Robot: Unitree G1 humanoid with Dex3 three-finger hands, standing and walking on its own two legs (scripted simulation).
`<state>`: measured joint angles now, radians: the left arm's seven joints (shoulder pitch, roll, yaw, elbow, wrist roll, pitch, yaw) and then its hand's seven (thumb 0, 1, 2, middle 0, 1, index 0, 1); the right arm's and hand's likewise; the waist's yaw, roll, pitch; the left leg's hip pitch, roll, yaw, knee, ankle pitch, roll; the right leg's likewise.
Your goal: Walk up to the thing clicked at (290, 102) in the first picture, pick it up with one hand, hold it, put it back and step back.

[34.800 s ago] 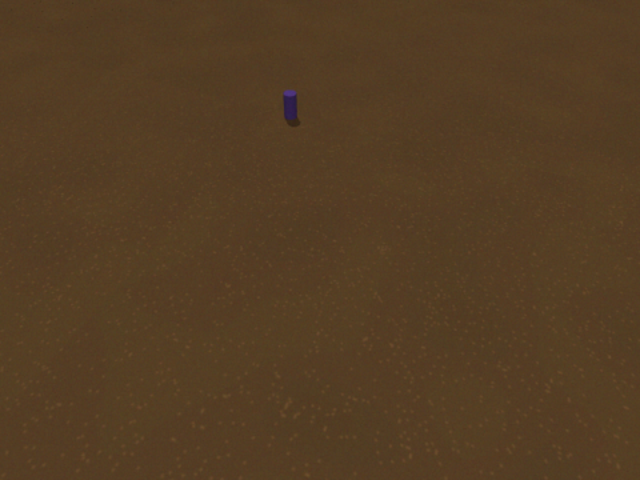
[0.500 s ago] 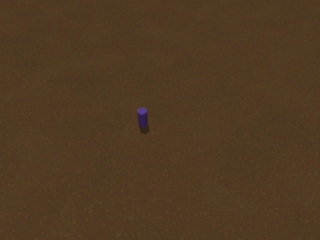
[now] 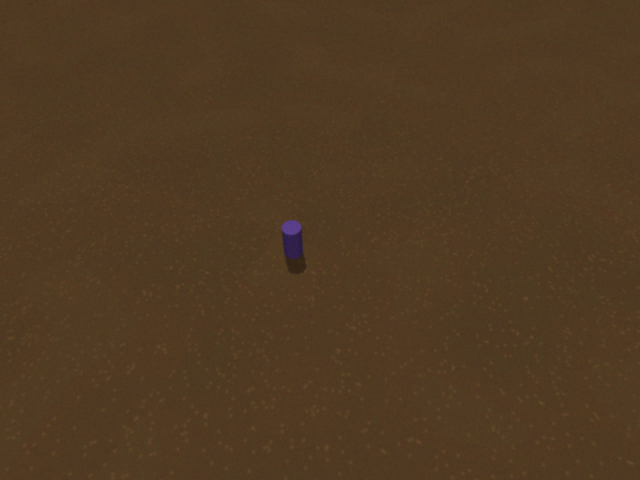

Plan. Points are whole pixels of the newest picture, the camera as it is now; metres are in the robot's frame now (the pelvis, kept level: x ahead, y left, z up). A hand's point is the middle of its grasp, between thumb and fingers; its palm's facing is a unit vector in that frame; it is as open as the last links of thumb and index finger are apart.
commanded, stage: step back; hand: left
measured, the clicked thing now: (292, 239) +1.04 +0.13 -0.69
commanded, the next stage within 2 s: stand in 0.28 s
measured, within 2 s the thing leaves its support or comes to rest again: neither
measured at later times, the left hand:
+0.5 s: hand out of the picture +0.11 +0.26 -0.14, palm faces -0.04 -0.94 -0.33, open 7.4 cm
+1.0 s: hand out of the picture +0.07 +0.27 -0.14, palm faces -0.06 -0.94 -0.33, open 7.4 cm
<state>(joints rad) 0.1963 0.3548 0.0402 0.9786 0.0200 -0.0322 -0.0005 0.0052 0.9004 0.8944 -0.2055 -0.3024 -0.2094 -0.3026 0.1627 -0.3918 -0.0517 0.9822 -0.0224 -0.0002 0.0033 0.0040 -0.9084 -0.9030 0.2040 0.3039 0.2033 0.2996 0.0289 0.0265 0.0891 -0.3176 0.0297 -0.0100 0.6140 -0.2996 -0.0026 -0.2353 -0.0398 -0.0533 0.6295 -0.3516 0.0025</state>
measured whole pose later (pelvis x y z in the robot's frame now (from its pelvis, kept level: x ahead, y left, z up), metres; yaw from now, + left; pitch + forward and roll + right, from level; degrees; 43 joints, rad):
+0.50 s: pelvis +0.01 +0.02 +0.02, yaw -2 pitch -3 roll -1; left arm 0.09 0.35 -0.01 1.10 0.00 -0.02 -0.01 0.00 0.90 0.89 -0.20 -0.30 -0.21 -0.30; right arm 0.05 -0.34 -0.01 1.10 -0.01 -0.01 0.01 0.00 -0.91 -0.90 0.21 0.30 0.21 0.30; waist 0.01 0.00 0.06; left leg -0.19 0.03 0.03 0.43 -0.19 -0.01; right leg -0.10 -0.03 -0.02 0.40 -0.25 0.03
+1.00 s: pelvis +0.01 +0.02 +0.02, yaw -1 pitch -2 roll +0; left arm 0.12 0.36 0.00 1.15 0.01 -0.01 -0.01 0.00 0.91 0.89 -0.20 -0.30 -0.21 -0.30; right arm 0.11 -0.34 -0.01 1.15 -0.01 0.00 0.02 0.00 -0.91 -0.90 0.21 0.30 0.20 0.30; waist -0.01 0.00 0.05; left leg -0.18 0.03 0.02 0.35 -0.13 -0.01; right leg -0.09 -0.03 -0.02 0.33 -0.20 0.03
